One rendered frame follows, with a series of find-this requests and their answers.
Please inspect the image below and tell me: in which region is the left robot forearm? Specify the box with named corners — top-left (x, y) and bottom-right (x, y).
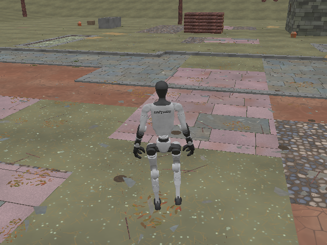
top-left (134, 125), bottom-right (144, 148)

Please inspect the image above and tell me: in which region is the humanoid robot head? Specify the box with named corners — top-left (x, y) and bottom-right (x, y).
top-left (153, 81), bottom-right (171, 106)

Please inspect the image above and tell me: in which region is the left robot hand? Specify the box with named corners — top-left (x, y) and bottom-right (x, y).
top-left (133, 146), bottom-right (145, 159)

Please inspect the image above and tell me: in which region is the right robot hand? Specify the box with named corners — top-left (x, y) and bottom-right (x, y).
top-left (183, 144), bottom-right (195, 156)

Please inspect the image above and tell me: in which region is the right robot forearm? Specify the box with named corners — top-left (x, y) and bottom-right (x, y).
top-left (182, 123), bottom-right (193, 145)

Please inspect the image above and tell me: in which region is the right robot upper arm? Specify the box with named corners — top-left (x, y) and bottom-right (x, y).
top-left (173, 103), bottom-right (187, 131)

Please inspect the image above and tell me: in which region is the left robot thigh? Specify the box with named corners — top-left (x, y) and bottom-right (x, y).
top-left (146, 143), bottom-right (159, 180)

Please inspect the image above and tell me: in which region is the left robot upper arm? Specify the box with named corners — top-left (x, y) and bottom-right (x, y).
top-left (139, 104), bottom-right (152, 132)

